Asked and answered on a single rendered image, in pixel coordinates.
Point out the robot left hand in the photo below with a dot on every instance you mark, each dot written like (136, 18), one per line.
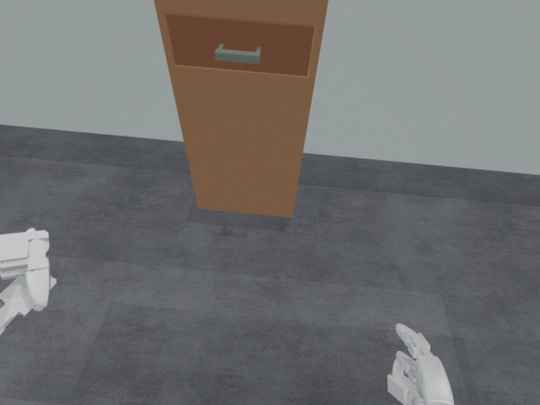
(23, 256)

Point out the robot right hand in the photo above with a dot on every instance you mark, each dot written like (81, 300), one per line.
(427, 380)

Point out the handle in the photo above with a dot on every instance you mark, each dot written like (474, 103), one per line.
(222, 54)

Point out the cabinet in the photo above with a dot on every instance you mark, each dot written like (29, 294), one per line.
(244, 132)

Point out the drawer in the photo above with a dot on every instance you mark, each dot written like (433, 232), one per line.
(285, 48)

